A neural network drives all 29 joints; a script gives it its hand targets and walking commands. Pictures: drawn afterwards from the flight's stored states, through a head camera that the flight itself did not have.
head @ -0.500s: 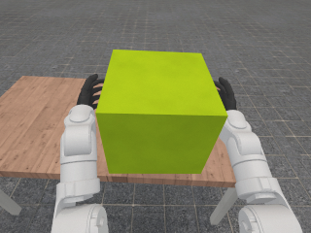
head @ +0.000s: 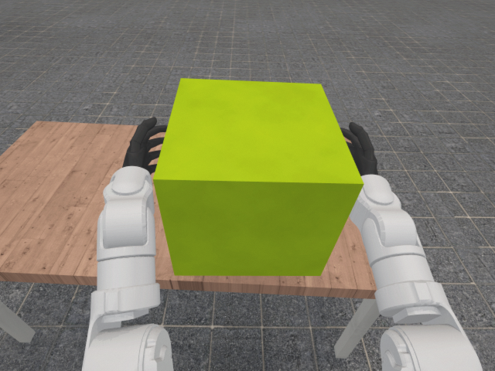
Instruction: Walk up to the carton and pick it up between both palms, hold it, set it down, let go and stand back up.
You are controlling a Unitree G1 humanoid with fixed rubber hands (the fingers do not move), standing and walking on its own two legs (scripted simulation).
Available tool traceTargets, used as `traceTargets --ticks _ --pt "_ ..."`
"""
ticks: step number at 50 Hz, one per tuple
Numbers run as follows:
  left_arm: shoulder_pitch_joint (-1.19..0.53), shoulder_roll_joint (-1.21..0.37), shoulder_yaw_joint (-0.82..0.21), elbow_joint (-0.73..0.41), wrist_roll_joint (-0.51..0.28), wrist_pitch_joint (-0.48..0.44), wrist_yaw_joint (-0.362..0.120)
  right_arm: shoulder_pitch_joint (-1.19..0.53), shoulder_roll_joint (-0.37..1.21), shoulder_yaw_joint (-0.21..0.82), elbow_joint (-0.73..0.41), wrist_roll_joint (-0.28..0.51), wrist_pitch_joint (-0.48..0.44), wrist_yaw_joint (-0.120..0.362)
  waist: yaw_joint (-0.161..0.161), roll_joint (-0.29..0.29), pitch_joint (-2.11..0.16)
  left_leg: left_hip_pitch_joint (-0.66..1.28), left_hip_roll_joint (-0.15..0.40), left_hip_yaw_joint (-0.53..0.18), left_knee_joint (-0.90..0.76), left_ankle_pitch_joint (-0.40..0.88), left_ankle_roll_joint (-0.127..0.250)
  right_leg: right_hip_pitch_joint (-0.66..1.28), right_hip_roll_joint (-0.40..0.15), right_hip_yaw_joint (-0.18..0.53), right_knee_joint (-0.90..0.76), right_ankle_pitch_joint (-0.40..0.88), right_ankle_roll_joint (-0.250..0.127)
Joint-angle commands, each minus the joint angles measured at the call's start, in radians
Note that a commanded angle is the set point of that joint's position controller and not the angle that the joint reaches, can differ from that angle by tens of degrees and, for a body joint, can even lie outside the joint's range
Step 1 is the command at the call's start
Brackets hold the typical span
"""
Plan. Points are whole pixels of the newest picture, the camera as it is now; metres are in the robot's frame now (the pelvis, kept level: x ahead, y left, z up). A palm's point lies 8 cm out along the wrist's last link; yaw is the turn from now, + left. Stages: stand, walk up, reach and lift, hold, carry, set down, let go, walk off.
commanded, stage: hold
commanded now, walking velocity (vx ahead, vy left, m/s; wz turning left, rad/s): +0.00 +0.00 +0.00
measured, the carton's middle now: (250, 176) +0.40 +0.00 +0.13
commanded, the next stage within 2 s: none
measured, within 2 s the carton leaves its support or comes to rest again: neither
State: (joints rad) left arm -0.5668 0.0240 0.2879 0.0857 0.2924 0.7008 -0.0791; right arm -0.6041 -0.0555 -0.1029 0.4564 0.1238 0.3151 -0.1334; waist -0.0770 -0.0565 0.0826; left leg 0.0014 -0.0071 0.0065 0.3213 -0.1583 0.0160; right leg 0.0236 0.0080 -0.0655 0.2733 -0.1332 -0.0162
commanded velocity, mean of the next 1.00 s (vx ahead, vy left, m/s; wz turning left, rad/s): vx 0.00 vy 0.00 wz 0.00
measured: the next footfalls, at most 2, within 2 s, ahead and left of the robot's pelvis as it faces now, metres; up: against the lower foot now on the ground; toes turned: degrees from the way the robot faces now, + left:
none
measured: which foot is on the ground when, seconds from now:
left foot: down 0.00-1.00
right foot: down 0.00-1.00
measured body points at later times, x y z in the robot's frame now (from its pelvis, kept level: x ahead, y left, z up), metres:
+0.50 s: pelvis +0.00 +0.00 +0.00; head -0.03 +0.02 +0.45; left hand +0.38 +0.17 +0.18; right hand +0.37 -0.17 +0.17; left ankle +0.02 +0.11 -0.75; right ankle +0.02 -0.11 -0.75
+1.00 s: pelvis +0.00 +0.00 +0.00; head -0.03 +0.03 +0.45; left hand +0.38 +0.17 +0.18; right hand +0.37 -0.17 +0.17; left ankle +0.02 +0.11 -0.75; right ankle +0.02 -0.11 -0.75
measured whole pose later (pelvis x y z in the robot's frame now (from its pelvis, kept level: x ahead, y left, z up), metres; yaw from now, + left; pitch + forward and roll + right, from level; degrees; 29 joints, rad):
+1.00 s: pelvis +0.00 +0.00 +0.00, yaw +0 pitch -9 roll -1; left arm -0.56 0.02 0.28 0.07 0.30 0.71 -0.08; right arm -0.60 -0.06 -0.10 0.44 0.13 0.31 -0.14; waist -0.08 -0.06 0.09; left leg 0.00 -0.01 0.01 0.32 -0.16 0.02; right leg 0.03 0.01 -0.07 0.27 -0.13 -0.02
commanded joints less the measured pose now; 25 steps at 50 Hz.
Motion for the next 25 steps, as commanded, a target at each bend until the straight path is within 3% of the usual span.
traceTargets --ticks 1,4,6,9,12,16,19,21,23,25 --pt "-0.539 -0.494 -0.437 -0.115 -0.147 -0.056 -0.123 -0.659 0.472 0.38 -0.275 0.072 -0.068 0.11 -0.021 0.065 -0.417 0.05 -0.023 0.023 -0.04 0.215 -0.045 0.102 0.026 -0.012 -0.025 0.151 0.037" --pt "-0.549 -0.486 -0.427 -0.105 -0.138 -0.051 -0.124 -0.676 0.463 0.382 -0.266 0.072 -0.07 0.111 -0.012 0.084 -0.389 0.056 -0.021 0.025 -0.042 0.217 -0.048 0.09 0.029 -0.013 -0.026 0.127 0.032" --pt "-0.536 -0.473 -0.414 -0.093 -0.127 -0.047 -0.125 -0.672 0.458 0.381 -0.262 0.068 -0.069 0.115 0.001 0.064 -0.38 0.034 -0.021 0.029 -0.044 0.197 -0.042 0.092 0.029 -0.013 -0.029 0.114 0.031" --pt "-0.54 -0.477 -0.426 -0.108 -0.139 -0.052 -0.127 -0.677 0.461 0.381 -0.287 0.08 -0.073 0.11 -0.018 0.068 -0.411 0.052 -0.024 0.027 -0.031 0.226 -0.045 0.106 0.025 -0.012 -0.02 0.151 0.035" --pt "-0.525 -0.472 -0.414 -0.11 -0.132 -0.048 -0.125 -0.685 0.466 0.399 -0.294 0.076 -0.076 0.112 0.001 0.063 -0.401 0.04 -0.025 0.028 -0.042 0.207 -0.041 0.107 0.025 -0.012 -0.02 0.137 0.033" --pt "-0.537 -0.478 -0.443 -0.131 -0.147 -0.057 -0.124 -0.674 0.472 0.394 -0.314 0.083 -0.077 0.106 -0.015 0.078 -0.422 0.046 -0.03 0.028 -0.026 0.241 -0.049 0.117 0.028 -0.011 -0.017 0.172 0.039" --pt "-0.541 -0.46 -0.409 -0.098 -0.125 -0.049 -0.122 -0.673 0.454 0.382 -0.252 0.072 -0.063 0.114 0.004 0.069 -0.366 0.025 -0.026 0.029 -0.052 0.165 -0.038 0.095 0.02 -0.01 -0.029 0.093 0.036" --pt "-0.528 -0.466 -0.409 -0.092 -0.124 -0.047 -0.125 -0.668 0.46 0.381 -0.274 0.069 -0.067 0.112 0.001 0.058 -0.38 0.018 -0.026 0.032 -0.053 0.153 -0.034 0.108 0.017 -0.007 -0.028 0.116 0.036" --pt "-0.525 -0.491 -0.439 -0.131 -0.135 -0.046 -0.124 -0.658 0.462 0.386 -0.289 0.079 -0.068 0.111 -0.013 0.083 -0.409 0.049 -0.024 0.026 -0.036 0.23 -0.05 0.111 0.026 -0.012 -0.02 0.155 0.033" --pt "-0.522 -0.477 -0.45 -0.155 -0.149 -0.054 -0.12 -0.669 0.467 0.41 -0.325 0.095 -0.076 0.106 -0.008 0.08 -0.444 0.056 -0.027 0.026 -0.02 0.278 -0.052 0.129 0.028 -0.009 -0.011 0.211 0.038"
